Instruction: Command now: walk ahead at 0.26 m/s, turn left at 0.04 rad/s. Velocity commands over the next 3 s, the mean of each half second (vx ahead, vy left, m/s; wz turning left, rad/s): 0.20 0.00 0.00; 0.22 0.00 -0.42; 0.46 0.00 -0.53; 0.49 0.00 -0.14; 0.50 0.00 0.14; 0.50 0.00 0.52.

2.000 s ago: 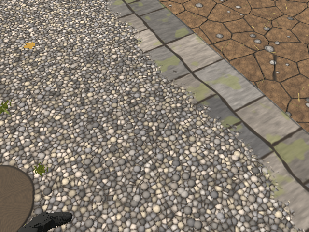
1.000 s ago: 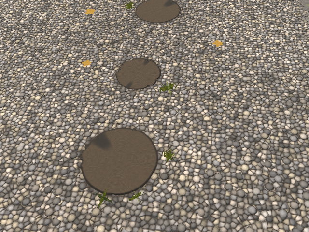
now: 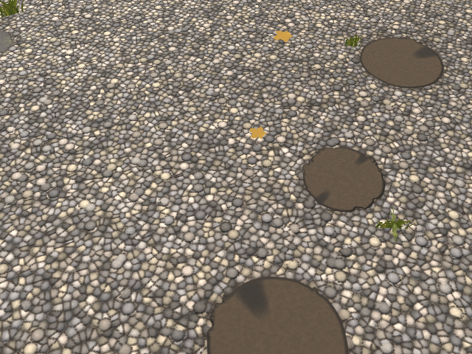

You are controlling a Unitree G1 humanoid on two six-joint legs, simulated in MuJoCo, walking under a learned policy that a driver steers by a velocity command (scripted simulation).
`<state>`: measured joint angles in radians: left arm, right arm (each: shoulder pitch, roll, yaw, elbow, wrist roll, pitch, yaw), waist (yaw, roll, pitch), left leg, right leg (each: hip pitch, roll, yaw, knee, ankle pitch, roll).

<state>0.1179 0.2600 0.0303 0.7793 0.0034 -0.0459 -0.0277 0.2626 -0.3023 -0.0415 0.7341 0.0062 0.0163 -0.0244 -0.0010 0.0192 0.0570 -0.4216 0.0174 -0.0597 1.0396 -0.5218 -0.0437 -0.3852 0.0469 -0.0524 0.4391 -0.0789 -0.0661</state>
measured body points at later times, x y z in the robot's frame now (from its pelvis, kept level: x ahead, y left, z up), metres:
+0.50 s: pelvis +0.12 +0.04 +0.01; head +0.14 +0.06 +0.46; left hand +0.28 +0.30 -0.11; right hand +0.19 -0.22 -0.11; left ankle +0.09 +0.15 -0.73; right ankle +0.16 -0.09 -0.72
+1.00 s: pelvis +0.21 +0.06 +0.01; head +0.22 +0.08 +0.46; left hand +0.42 +0.29 -0.10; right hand +0.21 -0.23 -0.09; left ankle +0.20 +0.18 -0.73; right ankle +0.20 -0.10 -0.65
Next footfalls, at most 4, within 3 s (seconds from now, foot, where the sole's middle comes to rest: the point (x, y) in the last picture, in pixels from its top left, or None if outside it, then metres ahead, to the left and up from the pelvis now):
0.20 left None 0.13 0.15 -0.77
0.52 right None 0.20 -0.08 -0.77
0.84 left None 0.24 0.17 -0.77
1.30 right None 0.43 -0.19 -0.77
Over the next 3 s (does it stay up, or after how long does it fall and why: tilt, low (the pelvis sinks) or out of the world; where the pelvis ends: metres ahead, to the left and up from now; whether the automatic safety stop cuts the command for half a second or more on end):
stays up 1.15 -0.50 0.00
